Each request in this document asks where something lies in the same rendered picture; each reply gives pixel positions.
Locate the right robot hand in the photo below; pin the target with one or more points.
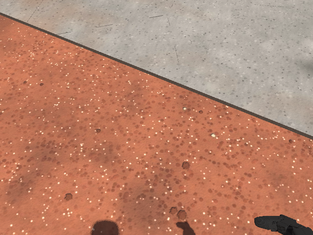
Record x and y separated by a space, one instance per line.
282 224

